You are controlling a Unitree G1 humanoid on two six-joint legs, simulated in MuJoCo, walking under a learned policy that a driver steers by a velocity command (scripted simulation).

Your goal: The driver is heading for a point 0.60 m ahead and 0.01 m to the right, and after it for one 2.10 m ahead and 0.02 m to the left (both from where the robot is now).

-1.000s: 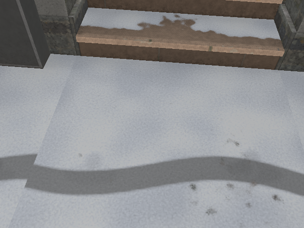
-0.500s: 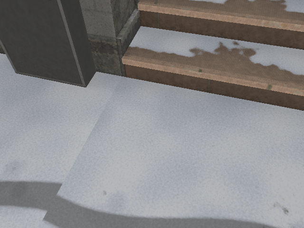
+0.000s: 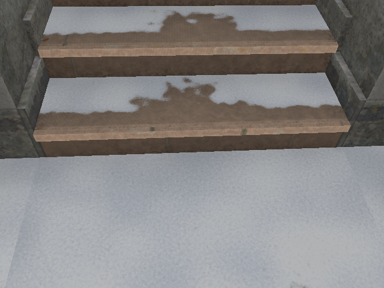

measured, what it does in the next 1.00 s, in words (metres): walks ahead: right foot, then left foot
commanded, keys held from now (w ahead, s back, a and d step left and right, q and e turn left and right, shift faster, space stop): w+e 0.22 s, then w+q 0.78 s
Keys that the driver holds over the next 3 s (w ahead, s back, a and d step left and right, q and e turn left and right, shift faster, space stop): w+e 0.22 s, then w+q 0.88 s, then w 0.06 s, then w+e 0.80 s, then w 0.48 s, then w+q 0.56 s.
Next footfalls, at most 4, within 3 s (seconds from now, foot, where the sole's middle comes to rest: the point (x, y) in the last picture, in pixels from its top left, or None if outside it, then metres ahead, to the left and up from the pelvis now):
0.24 right None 0.28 -0.17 -0.78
0.80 left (185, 266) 0.58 0.00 -0.78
1.32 right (209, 194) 0.88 -0.11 -0.78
1.94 left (148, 108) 1.21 0.14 -0.61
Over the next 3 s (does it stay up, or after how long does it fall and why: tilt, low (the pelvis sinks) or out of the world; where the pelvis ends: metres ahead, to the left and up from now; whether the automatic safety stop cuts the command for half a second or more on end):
stays up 1.64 -0.03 0.34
